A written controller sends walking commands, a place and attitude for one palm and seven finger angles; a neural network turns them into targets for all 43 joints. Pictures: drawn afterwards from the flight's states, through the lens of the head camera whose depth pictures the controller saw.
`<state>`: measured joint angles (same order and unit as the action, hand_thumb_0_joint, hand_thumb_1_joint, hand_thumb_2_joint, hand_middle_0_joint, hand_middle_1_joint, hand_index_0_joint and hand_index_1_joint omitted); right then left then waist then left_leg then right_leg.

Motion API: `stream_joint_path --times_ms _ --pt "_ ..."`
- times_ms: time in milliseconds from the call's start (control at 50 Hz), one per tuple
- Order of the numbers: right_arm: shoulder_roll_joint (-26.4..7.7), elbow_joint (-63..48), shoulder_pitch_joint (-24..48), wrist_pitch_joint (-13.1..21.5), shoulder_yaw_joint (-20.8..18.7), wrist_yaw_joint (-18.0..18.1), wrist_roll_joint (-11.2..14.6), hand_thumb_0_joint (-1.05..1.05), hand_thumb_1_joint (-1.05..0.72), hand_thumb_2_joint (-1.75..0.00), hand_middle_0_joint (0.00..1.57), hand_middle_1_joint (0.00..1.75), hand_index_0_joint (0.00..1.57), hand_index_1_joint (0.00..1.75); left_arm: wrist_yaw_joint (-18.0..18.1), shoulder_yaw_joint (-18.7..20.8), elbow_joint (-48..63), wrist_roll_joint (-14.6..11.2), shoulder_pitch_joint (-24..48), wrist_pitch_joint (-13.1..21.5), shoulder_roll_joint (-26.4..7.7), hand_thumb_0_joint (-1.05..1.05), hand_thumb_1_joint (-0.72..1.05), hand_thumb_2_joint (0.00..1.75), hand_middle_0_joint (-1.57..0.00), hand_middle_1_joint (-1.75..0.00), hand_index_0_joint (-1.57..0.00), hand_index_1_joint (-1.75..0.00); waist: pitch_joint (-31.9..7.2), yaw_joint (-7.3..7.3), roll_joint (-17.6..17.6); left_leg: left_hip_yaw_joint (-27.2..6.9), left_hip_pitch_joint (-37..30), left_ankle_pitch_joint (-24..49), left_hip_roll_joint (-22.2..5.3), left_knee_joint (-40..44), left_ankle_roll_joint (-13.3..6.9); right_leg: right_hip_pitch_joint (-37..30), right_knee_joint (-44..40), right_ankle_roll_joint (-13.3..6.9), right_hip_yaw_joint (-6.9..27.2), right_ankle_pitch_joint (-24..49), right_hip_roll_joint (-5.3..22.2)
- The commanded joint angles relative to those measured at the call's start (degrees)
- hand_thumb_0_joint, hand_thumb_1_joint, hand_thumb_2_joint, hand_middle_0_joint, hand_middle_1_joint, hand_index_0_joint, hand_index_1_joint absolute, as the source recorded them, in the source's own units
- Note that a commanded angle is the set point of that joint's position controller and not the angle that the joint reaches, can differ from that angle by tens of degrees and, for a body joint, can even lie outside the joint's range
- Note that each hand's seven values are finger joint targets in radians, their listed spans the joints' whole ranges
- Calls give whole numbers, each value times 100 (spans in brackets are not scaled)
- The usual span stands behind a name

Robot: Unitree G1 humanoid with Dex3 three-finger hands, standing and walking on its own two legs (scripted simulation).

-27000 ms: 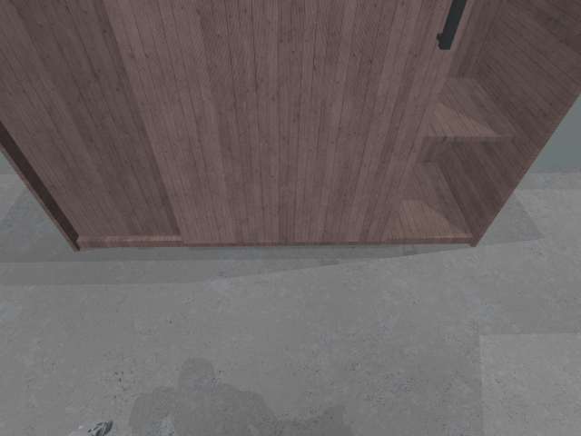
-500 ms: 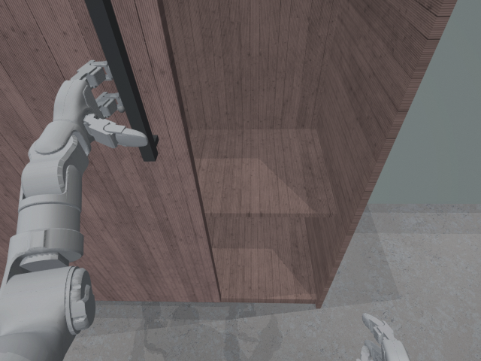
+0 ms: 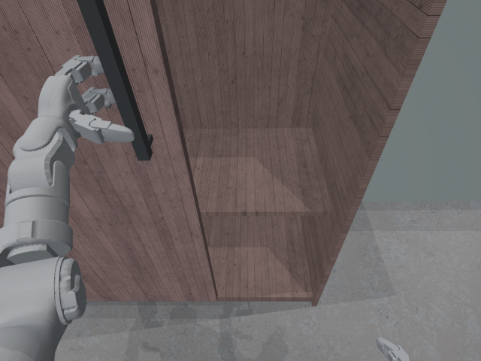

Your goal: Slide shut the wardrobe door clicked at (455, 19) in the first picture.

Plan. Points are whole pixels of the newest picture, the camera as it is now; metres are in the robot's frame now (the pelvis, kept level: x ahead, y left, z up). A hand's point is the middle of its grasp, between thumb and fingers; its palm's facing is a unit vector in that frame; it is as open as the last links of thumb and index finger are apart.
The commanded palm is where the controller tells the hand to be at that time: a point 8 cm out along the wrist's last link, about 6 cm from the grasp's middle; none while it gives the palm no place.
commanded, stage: slide the fingers in behind the handle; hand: left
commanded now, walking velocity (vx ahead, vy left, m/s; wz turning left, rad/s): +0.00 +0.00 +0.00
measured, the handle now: (124, 80) +0.47 +0.20 +0.26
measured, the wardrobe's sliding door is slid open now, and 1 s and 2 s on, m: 0.39 0.39 0.39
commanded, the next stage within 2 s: grip the handle and tug to test in 1.60 s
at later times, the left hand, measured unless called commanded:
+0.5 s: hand (119, 105) +0.42 +0.20 +0.25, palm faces +0.05 -1.00 -0.02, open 14.0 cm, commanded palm +0.39 +0.24 +0.24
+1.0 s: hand (132, 105) +0.42 +0.18 +0.24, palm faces +0.05 -1.00 -0.01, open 14.0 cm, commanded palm +0.39 +0.22 +0.24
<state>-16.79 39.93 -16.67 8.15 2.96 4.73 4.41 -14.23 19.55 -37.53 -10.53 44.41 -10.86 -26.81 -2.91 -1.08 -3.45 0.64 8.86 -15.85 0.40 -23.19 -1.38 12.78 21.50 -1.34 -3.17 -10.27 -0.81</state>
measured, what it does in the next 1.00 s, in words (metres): stands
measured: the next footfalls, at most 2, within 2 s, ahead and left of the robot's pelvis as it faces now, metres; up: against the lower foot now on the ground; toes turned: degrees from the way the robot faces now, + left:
none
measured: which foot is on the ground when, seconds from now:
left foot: down 0.00-1.00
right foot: down 0.00-1.00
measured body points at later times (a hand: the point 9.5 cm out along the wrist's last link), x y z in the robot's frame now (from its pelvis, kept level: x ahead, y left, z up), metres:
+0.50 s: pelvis +0.00 +0.00 +0.00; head -0.01 -0.02 +0.45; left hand +0.41 +0.25 +0.25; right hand +0.15 -0.24 -0.10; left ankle -0.04 +0.10 -0.74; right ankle +0.01 -0.11 -0.74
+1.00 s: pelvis +0.00 +0.00 +0.00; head -0.01 -0.02 +0.45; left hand +0.41 +0.23 +0.25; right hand +0.16 -0.24 -0.10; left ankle -0.04 +0.10 -0.74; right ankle +0.01 -0.11 -0.74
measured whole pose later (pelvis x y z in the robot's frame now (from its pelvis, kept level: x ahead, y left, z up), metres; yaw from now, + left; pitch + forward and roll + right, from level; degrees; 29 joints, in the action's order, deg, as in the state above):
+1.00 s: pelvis +0.00 +0.00 +0.00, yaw +0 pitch +1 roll -1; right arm -15.0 39.6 -12.6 7.0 3.7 4.1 4.1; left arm -7.7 15.8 -28.3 -10.6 42.6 -16.4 -19.6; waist -3.1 -0.1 -3.6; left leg 0.9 7.5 -15.9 0.7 -22.8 -1.6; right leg 11.8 21.9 -1.1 -2.9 -10.7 -0.5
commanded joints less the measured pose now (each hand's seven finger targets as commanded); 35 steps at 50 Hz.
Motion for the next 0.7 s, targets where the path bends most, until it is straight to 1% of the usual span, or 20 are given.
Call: stream_joint_path --times_ms 0,40,80,100,120,160,180,200,240,280,320,380,460,480,500,560,620,640,660,680 --pt "-655 -875 618 341 -217 39 40 0 -90 -90 20 30 20 30 -1 200 1409 -98 2721 335 -1359 0 -50 30 -30 -120 -30 -120 -1409 -4 71 -178 -212 1741 -44 253 -38 -779 -58 -93 134 1514 102" --pt "-640 -934 660 364 -223 30 27 0 -90 -90 20 30 20 30 53 353 1621 -94 2539 273 -1448 0 -50 30 -30 -120 -30 -120 -1613 74 26 -180 -293 1789 -44 245 -36 -857 -29 -98 153 1514 106" --pt "-628 -959 723 351 -209 23 13 0 -90 -90 20 30 20 30 102 347 1829 -90 2452 251 -1440 0 -50 30 -30 -120 -30 -120 -1583 106 29 -198 -272 1795 -48 254 -20 -888 -37 -108 141 1458 98" --pt "-615 -960 751 358 -205 23 26 0 -90 -90 20 30 20 30 115 320 1810 -117 2441 217 -1352 0 -50 30 -30 -120 -30 -120 -1557 73 83 -182 -264 1754 -51 259 -30 -865 -47 -93 156 1460 99" --pt "-632 -945 732 349 -211 32 24 0 -90 -90 20 30 20 30 137 407 1782 -101 2402 180 -1462 0 -50 30 -30 -120 -30 -120 -1553 83 184 -194 -236 1737 -62 271 -27 -875 -41 -89 145 1448 94" --pt "-615 -933 779 344 -197 54 50 0 -90 -90 20 30 20 30 143 289 1713 -107 2479 107 -1348 0 -50 30 -30 -120 -30 -120 -1416 27 238 -173 -202 1558 -62 281 -44 -751 -75 -69 162 1286 94" --pt "-624 -913 765 332 -197 58 33 0 -90 -90 20 30 20 30 175 258 1759 -82 2559 127 -1367 0 -50 30 -30 -120 -30 -120 -1384 33 111 -178 -191 1521 -55 281 -33 -741 -102 -82 160 1204 95" --pt "-597 -918 798 349 -182 63 41 0 -90 -90 20 30 20 30 188 82 1864 -71 2775 135 -1191 0 -50 30 -30 -120 -30 -120 -1411 -34 10 -202 -293 1514 -57 284 -28 -654 -102 -82 158 1174 92" --pt "-584 -879 796 372 -175 84 48 0 -90 -90 20 30 20 30 221 -1 1738 -73 2908 109 -1090 0 -50 30 -30 -120 -30 -120 -1381 -71 -66 -212 -318 1432 -48 265 -26 -559 -119 -81 173 1089 94" --pt "-596 -821 754 374 -177 100 22 0 -90 -90 20 30 20 30 261 57 1606 -58 2966 140 -1169 0 -50 30 -30 -120 -30 -120 -1436 -59 68 -234 -317 1414 -51 258 -22 -590 -128 -85 164 1033 85" --pt "-559 -844 787 413 -169 95 28 0 -90 -90 20 30 20 30 275 -111 1702 -63 3134 192 -947 0 -50 30 -30 -120 -30 -120 -1585 -91 -9 -246 -406 1508 -40 237 -18 -625 -87 -87 175 1147 97" --pt "-550 -833 788 402 -175 62 9 0 -90 -90 20 30 20 30 309 54 1669 -59 2806 211 -1044 0 -50 30 -30 -120 -30 -120 -1719 23 60 -221 -433 1823 -39 186 -2 -810 -28 -105 164 1461 98" --pt "-533 -875 846 358 -175 18 22 0 -90 -90 20 30 20 30 328 -6 1733 -73 2609 104 -863 0 -50 30 -30 -120 -30 -120 -1637 52 254 -193 -375 2078 -58 199 8 -875 50 -94 120 1771 109" --pt "-529 -905 880 340 -176 -1 10 0 -90 -90 20 30 20 30 349 97 1772 -69 2418 83 -927 0 -50 30 -30 -120 -30 -120 -1663 140 217 -177 -343 2115 -40 184 4 -949 45 -101 129 1789 110" --pt "-523 -936 921 324 -170 -4 15 0 -90 -90 20 30 20 30 362 137 1895 -73 2425 48 -967 0 -50 30 -30 -120 -30 -120 -1685 128 165 -153 -361 2100 -38 192 -2 -967 43 -91 150 1823 121" --pt "-513 -935 951 273 -161 7 29 0 -90 -90 20 30 20 30 415 61 1891 -56 2452 -75 -881 0 -50 30 -30 -120 -30 -120 -1506 86 311 -162 -286 1988 -50 211 -10 -879 34 -80 126 1709 110" --pt "-489 -953 999 249 -164 21 25 0 -90 -90 20 30 20 30 496 -52 2193 -22 2687 -59 -807 0 -50 30 -30 -120 -30 -120 -1524 53 79 -185 -400 1951 -51 221 -4 -812 8 -93 132 1558 102" --pt "-480 -955 1005 272 -163 22 14 0 -90 -90 20 30 20 30 510 -169 2357 -32 2869 -39 -674 0 -50 30 -30 -120 -30 -120 -1671 13 -23 -186 -500 2005 -38 202 1 -828 16 -88 146 1615 108" --pt "-476 -928 980 276 -173 32 12 0 -90 -90 20 30 20 30 530 -48 2239 -52 2794 -57 -755 0 -50 30 -30 -120 -30 -120 -1695 22 198 -191 -492 1996 -46 181 -9 -852 24 -78 134 1632 92" --pt "-498 -891 979 252 -163 43 -2 0 -90 -90 20 30 20 30 539 -21 2162 -48 2764 -45 -838 0 -50 30 -30 -120 -30 -120 -1611 37 166 -174 -429 1918 -42 190 -14 -863 -17 -82 143 1556 91"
